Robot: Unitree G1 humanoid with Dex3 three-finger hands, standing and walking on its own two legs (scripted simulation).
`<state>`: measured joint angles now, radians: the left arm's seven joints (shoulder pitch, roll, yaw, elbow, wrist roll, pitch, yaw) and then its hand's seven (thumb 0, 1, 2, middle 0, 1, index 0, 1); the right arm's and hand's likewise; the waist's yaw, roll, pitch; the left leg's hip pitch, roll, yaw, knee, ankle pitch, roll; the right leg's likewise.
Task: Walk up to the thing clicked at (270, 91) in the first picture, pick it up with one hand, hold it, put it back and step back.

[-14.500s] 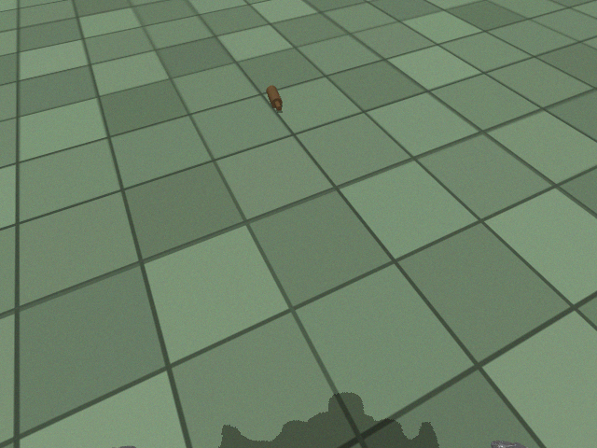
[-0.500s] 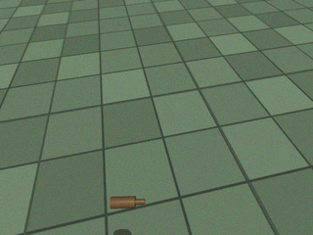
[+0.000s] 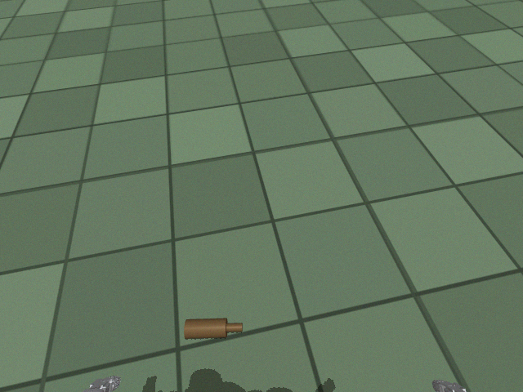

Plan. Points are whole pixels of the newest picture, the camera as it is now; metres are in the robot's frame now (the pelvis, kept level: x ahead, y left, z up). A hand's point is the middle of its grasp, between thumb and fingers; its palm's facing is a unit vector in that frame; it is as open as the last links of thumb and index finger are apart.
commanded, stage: rise first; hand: left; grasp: from above
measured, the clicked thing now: (214, 328) +0.40 +0.21 -0.75
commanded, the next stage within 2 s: none
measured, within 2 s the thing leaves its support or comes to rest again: neither
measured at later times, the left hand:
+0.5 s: hand out of the picture +0.14 +0.26 -0.22, palm faces -0.16 -0.89 -0.42, open 13.6 cm
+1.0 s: hand (148, 390) +0.16 +0.28 -0.34, palm faces -0.40 -0.67 -0.63, open 14.1 cm
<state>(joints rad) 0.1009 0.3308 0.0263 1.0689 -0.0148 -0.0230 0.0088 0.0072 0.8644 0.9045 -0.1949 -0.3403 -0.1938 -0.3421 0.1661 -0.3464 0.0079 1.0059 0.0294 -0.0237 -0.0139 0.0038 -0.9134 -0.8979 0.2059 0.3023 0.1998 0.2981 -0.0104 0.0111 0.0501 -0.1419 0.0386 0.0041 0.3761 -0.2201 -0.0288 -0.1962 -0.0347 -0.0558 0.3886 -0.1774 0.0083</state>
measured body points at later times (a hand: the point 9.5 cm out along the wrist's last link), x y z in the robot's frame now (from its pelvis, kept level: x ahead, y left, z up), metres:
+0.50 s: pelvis -0.01 +0.02 -0.07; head +0.08 +0.03 +0.37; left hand +0.15 +0.31 -0.20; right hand +0.13 -0.24 -0.17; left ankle -0.01 +0.14 -0.74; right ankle +0.02 -0.12 -0.74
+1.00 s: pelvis -0.03 +0.02 -0.19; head +0.12 +0.03 +0.23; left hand +0.18 +0.32 -0.31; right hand +0.18 -0.24 -0.29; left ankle -0.01 +0.14 -0.74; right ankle +0.02 -0.12 -0.74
